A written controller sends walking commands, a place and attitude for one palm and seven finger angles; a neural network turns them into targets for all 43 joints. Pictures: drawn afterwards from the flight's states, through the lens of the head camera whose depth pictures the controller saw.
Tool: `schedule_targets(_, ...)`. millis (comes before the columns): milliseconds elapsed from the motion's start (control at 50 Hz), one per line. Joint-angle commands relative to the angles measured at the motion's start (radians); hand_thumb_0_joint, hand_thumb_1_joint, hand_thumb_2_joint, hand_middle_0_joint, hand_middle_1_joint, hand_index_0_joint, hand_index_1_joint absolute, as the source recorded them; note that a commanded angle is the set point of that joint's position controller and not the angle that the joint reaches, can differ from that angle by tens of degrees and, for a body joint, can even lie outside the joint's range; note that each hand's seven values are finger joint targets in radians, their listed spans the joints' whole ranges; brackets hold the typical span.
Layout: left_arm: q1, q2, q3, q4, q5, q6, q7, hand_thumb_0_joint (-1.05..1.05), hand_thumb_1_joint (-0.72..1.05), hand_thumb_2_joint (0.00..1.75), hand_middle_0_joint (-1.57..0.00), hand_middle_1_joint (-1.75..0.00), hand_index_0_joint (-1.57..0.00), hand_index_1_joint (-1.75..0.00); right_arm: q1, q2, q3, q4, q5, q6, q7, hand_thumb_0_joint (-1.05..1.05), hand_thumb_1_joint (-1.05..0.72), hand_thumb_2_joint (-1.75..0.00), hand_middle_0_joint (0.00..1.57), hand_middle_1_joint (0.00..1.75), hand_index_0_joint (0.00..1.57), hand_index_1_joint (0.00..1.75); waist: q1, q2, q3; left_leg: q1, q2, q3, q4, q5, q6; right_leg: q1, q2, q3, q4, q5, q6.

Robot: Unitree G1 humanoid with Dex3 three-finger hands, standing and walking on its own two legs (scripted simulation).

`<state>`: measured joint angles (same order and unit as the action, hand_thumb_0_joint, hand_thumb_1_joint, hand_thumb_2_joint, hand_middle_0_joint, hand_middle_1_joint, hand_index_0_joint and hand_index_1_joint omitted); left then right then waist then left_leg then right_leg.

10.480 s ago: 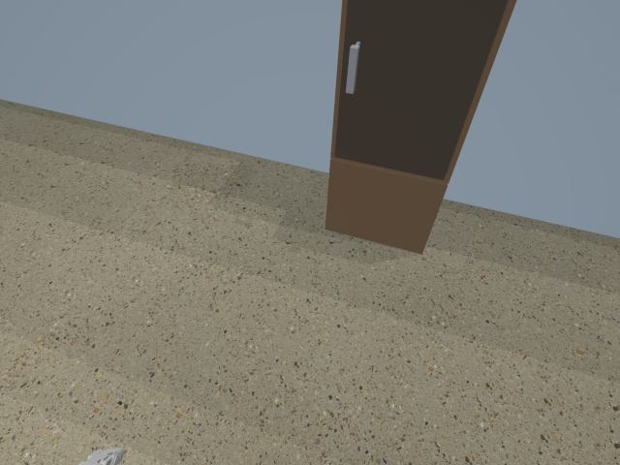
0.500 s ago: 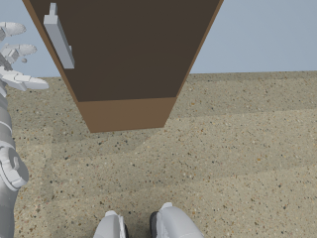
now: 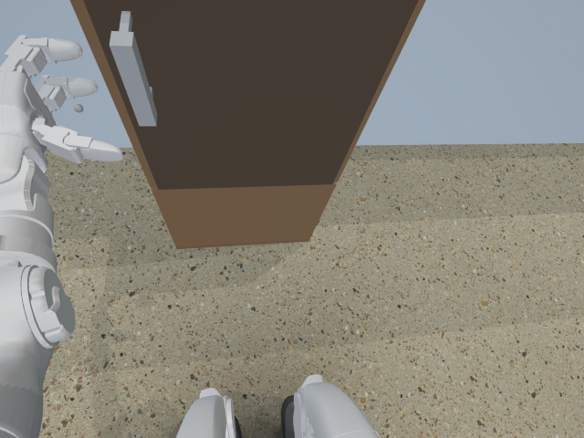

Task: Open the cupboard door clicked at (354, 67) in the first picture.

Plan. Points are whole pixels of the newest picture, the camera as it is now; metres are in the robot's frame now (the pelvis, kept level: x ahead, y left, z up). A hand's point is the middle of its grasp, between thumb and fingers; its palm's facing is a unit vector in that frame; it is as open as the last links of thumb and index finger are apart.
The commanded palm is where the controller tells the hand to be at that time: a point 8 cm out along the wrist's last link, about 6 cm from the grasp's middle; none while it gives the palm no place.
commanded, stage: move the hooked fingers beside the handle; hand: left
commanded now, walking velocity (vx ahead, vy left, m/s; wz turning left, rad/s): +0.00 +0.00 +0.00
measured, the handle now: (137, 72) +0.58 +0.16 +0.08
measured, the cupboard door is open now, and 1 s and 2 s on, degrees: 0 0 0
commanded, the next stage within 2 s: slide the fingers in behind the handle in 0.08 s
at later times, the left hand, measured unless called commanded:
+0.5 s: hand (100, 108) +0.52 +0.20 +0.08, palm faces +0.01 -1.00 -0.01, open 14.0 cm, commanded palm +0.51 +0.23 +0.07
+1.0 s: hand (130, 110) +0.52 +0.16 +0.07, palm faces +0.03 -1.00 -0.02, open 14.0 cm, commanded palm +0.51 +0.20 +0.07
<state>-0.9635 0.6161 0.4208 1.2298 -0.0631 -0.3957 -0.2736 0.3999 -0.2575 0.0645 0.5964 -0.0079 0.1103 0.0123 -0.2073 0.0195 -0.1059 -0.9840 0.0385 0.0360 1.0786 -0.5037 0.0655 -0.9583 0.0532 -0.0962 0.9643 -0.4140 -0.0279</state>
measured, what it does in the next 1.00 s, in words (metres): stands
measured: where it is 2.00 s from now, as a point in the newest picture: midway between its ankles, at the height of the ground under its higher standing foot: outside the picture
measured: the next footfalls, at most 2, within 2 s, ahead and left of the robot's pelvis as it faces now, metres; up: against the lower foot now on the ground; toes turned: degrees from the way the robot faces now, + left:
none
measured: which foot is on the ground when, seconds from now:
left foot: down 0.00-1.00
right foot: down 0.00-1.00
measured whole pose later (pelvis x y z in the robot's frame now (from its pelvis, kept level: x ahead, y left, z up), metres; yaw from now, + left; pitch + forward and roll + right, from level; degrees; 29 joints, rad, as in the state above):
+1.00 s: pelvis +0.00 -0.02 +0.00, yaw +1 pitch +23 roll -3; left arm -0.98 0.51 0.36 1.23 -0.06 -0.41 -0.18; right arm 0.41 -0.26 0.05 0.62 -0.02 0.08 0.03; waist -0.21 0.03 -0.12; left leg -0.99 0.04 0.03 1.08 -0.50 0.05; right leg -0.98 0.05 -0.10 0.99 -0.42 -0.05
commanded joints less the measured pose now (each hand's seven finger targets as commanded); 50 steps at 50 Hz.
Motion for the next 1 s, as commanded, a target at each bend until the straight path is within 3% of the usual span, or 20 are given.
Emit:
schedule_targets(0, -0.465, 0.216, -0.010, -0.158, -0.030, -0.034, -0.024, 0.00, -0.50, 0.30, -0.30, -1.20, -0.30, -1.20, 0.207, -0.222, -0.069, -0.023, -0.004, -0.012, -0.026, 0.00, -0.90, -0.90, 0.20, 0.30, 0.20, 0.30, -0.024, 0.185, -0.443, 0.438, 0.007, -0.139, -0.126, 0.482, -0.046, 0.107, 0.016, 0.053, -0.087, 0.256, 0.000)
schedule_targets(80, -0.465, 0.276, 0.030, -0.137, -0.038, -0.030, -0.029, 0.00, -0.50, 0.30, -0.30, -1.20, -0.30, -1.20, 0.210, -0.229, -0.066, -0.023, -0.005, -0.023, -0.033, 0.00, -0.90, -0.90, 0.20, 0.30, 0.20, 0.30, -0.023, 0.129, -0.441, 0.354, 0.002, -0.126, -0.117, 0.416, -0.034, 0.139, 0.014, 0.065, -0.089, 0.242, 0.005)
schedule_targets(120, -0.468, 0.308, 0.049, -0.153, -0.031, -0.044, -0.027, 0.00, -0.50, 0.30, -0.30, -1.20, -0.30, -1.20, 0.214, -0.230, -0.065, -0.026, -0.009, -0.028, -0.033, 0.00, -0.90, -0.90, 0.20, 0.30, 0.20, 0.30, -0.012, 0.157, -0.461, 0.359, 0.001, -0.125, -0.115, 0.431, -0.037, 0.149, 0.013, 0.066, -0.079, 0.253, 0.002)
schedule_targets(140, -0.494, 0.287, 0.027, -0.182, -0.030, -0.053, -0.028, 0.00, -0.50, 0.30, -0.30, -1.20, -0.30, -1.20, 0.211, -0.225, -0.063, -0.028, -0.009, -0.030, -0.030, 0.00, -0.90, -0.90, 0.20, 0.30, 0.20, 0.30, -0.018, 0.178, -0.479, 0.371, 0.001, -0.123, -0.111, 0.434, -0.037, 0.142, 0.013, 0.069, -0.078, 0.254, 0.004)
schedule_targets(160, -0.479, 0.314, 0.050, -0.196, -0.025, -0.062, -0.025, 0.00, -0.50, 0.30, -0.30, -1.20, -0.30, -1.20, 0.215, -0.228, -0.067, -0.027, -0.011, -0.030, -0.029, 0.00, -0.90, -0.90, 0.20, 0.30, 0.20, 0.30, -0.003, 0.196, -0.496, 0.388, 0.002, -0.125, -0.110, 0.445, -0.040, 0.144, 0.013, 0.068, -0.077, 0.253, 0.000)
schedule_targets(180, -0.466, 0.274, 0.022, -0.197, -0.026, -0.064, -0.026, 0.00, -0.50, 0.30, -0.30, -1.20, -0.30, -1.20, 0.212, -0.223, -0.066, -0.029, -0.011, -0.031, -0.025, 0.00, -0.90, -0.90, 0.20, 0.30, 0.20, 0.30, -0.009, 0.197, -0.498, 0.395, 0.001, -0.121, -0.109, 0.449, -0.039, 0.138, 0.014, 0.067, -0.079, 0.256, 0.002)
schedule_targets(260, -0.480, 0.253, 0.009, -0.191, -0.033, -0.054, -0.023, 0.00, -0.50, 0.30, -0.30, -1.20, -0.30, -1.20, 0.214, -0.225, -0.068, -0.024, -0.009, -0.027, -0.022, 0.00, -0.90, -0.90, 0.20, 0.30, 0.20, 0.30, -0.019, 0.194, -0.478, 0.385, 0.003, -0.123, -0.111, 0.426, -0.037, 0.131, 0.016, 0.065, -0.083, 0.243, 0.004)
schedule_targets(280, -0.466, 0.279, 0.034, -0.196, -0.035, -0.050, -0.020, 0.00, -0.50, 0.30, -0.30, -1.20, -0.30, -1.20, 0.219, -0.229, -0.072, -0.024, -0.008, -0.026, -0.023, 0.00, -0.90, -0.90, 0.20, 0.30, 0.20, 0.30, -0.006, 0.189, -0.485, 0.383, 0.002, -0.120, -0.113, 0.429, -0.037, 0.149, 0.016, 0.067, -0.085, 0.251, 0.002)
schedule_targets(320, -0.479, 0.262, 0.019, -0.218, -0.032, -0.051, -0.017, 0.00, -0.50, 0.30, -0.30, -1.20, -0.30, -1.20, 0.220, -0.227, -0.071, -0.023, -0.009, -0.024, -0.022, 0.00, -0.90, -0.90, 0.20, 0.30, 0.20, 0.30, -0.007, 0.223, -0.511, 0.427, 0.005, -0.129, -0.115, 0.465, -0.043, 0.129, 0.016, 0.061, -0.079, 0.260, 0.000)
schedule_targets(380, -0.514, 0.197, -0.025, -0.247, -0.030, -0.056, 0.003, 0.00, -0.50, 0.30, -0.30, -1.20, -0.30, -1.20, 0.219, -0.222, -0.076, -0.012, -0.013, -0.026, -0.017, 0.00, -0.90, -0.90, 0.20, 0.30, 0.20, 0.30, -0.022, 0.243, -0.484, 0.469, 0.011, -0.144, -0.117, 0.472, -0.050, 0.078, 0.017, 0.053, -0.085, 0.237, -0.001)
schedule_targets(400, -0.504, 0.209, -0.004, -0.258, -0.032, -0.065, 0.013, 0.00, -0.50, 0.30, -0.30, -1.20, -0.30, -1.20, 0.225, -0.223, -0.078, -0.013, -0.016, -0.026, -0.016, 0.00, -0.90, -0.90, 0.20, 0.30, 0.20, 0.30, -0.009, 0.240, -0.505, 0.491, 0.012, -0.151, -0.114, 0.503, -0.054, 0.076, 0.018, 0.049, -0.076, 0.243, -0.005)
schedule_targets(420, -0.506, 0.186, -0.020, -0.260, -0.031, -0.068, 0.020, 0.00, -0.50, 0.30, -0.30, -1.20, -0.30, -1.20, 0.223, -0.222, -0.081, -0.010, -0.016, -0.026, -0.014, 0.00, -0.90, -0.90, 0.20, 0.30, 0.20, 0.30, -0.018, 0.236, -0.518, 0.506, 0.013, -0.151, -0.112, 0.521, -0.055, 0.070, 0.018, 0.050, -0.079, 0.253, -0.001)
schedule_targets(520, -0.464, 0.135, -0.037, -0.202, -0.021, -0.056, 0.053, 0.00, -0.50, 0.30, -0.30, -1.20, -0.30, -1.20, 0.225, -0.216, -0.081, -0.007, -0.019, -0.028, -0.006, 0.00, -0.90, -0.90, 0.20, 0.30, 0.20, 0.30, -0.017, 0.189, -0.478, 0.463, 0.007, -0.143, -0.114, 0.504, -0.051, 0.084, 0.016, 0.048, -0.078, 0.259, 0.002)
schedule_targets(640, -0.442, 0.176, 0.006, -0.219, -0.011, -0.062, 0.088, 0.00, -0.50, 0.30, -0.30, -1.20, -0.30, -1.20, 0.220, -0.211, -0.080, -0.025, -0.019, -0.024, 0.000, 0.00, -0.90, -0.90, 0.20, 0.30, 0.20, 0.30, 0.001, 0.153, -0.487, 0.411, -0.001, -0.120, -0.108, 0.518, -0.044, 0.155, 0.014, 0.061, -0.070, 0.319, 0.004)
schedule_targets(660, -0.440, 0.150, -0.014, -0.224, -0.010, -0.066, 0.089, 0.00, -0.50, 0.30, -0.30, -1.20, -0.30, -1.20, 0.213, -0.204, -0.079, -0.031, -0.017, -0.026, 0.001, 0.00, -0.90, -0.90, 0.20, 0.30, 0.20, 0.30, 0.000, 0.156, -0.489, 0.403, -0.004, -0.113, -0.107, 0.508, -0.042, 0.164, 0.013, 0.065, -0.071, 0.322, 0.005)
schedule_targets(760, -0.442, 0.154, -0.002, -0.234, -0.005, -0.097, 0.100, 0.00, -0.50, 0.30, -0.30, -1.20, -0.30, -1.20, 0.210, -0.198, -0.081, -0.027, -0.017, -0.031, 0.003, 0.00, -0.90, -0.90, 0.20, 0.30, 0.20, 0.30, 0.005, 0.136, -0.509, 0.378, -0.008, -0.106, -0.101, 0.500, -0.039, 0.206, 0.013, 0.075, -0.063, 0.351, 0.005)
schedule_targets(780, -0.463, 0.121, -0.032, -0.245, -0.007, -0.097, 0.099, 0.00, -0.50, 0.30, -0.30, -1.20, -0.30, -1.20, 0.204, -0.195, -0.082, -0.026, -0.016, -0.033, 0.005, 0.00, -0.90, -0.90, 0.20, 0.30, 0.20, 0.30, -0.010, 0.137, -0.500, 0.377, -0.009, -0.100, -0.099, 0.484, -0.036, 0.198, 0.012, 0.078, -0.069, 0.349, 0.009)
schedule_targets(880, -0.470, 0.104, -0.046, -0.199, -0.010, -0.076, 0.094, 0.00, -0.50, 0.30, -0.30, -1.20, -0.30, -1.20, 0.207, -0.198, -0.083, -0.016, -0.013, -0.035, 0.000, 0.00, -0.90, -0.90, 0.20, 0.30, 0.20, 0.30, -0.020, 0.128, -0.475, 0.348, -0.014, -0.096, -0.101, 0.429, -0.031, 0.194, 0.009, 0.081, -0.079, 0.322, 0.008)
schedule_targets(920, -0.492, 0.090, -0.054, -0.219, -0.014, -0.082, 0.092, 0.00, -0.50, 0.30, -0.30, -1.20, -0.30, -1.20, 0.204, -0.194, -0.083, -0.013, -0.015, -0.040, 0.000, 0.00, -0.90, -0.90, 0.20, 0.30, 0.20, 0.30, -0.013, 0.171, -0.507, 0.380, -0.015, -0.098, -0.094, 0.454, -0.035, 0.182, 0.007, 0.081, -0.072, 0.330, 0.006)
schedule_targets(980, -0.505, 0.086, -0.058, -0.219, -0.018, -0.083, 0.098, 0.00, -0.50, 0.30, -0.30, -1.20, -0.30, -1.20, 0.206, -0.196, -0.082, -0.009, -0.016, -0.043, 0.000, 0.00, -0.90, -0.90, 0.20, 0.30, 0.20, 0.30, -0.025, 0.133, -0.496, 0.359, -0.015, -0.100, -0.095, 0.439, -0.032, 0.191, 0.008, 0.082, -0.075, 0.327, 0.008)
